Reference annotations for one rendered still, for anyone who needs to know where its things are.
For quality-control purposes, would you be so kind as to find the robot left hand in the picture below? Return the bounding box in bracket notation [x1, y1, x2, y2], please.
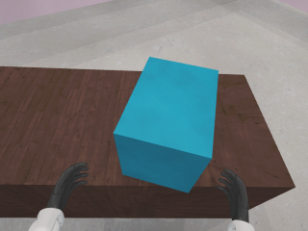
[46, 162, 90, 211]

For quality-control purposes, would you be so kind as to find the right robot forearm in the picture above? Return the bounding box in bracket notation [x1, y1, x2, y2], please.
[227, 219, 255, 231]

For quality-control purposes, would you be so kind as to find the robot right hand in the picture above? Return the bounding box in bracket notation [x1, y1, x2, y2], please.
[217, 168, 249, 223]

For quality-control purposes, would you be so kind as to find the pedestal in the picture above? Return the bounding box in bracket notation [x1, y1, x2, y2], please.
[0, 66, 295, 218]

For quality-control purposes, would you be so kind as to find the left robot forearm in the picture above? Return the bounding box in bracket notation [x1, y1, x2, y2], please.
[28, 207, 64, 231]

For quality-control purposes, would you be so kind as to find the carton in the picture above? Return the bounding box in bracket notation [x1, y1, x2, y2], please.
[113, 57, 218, 193]

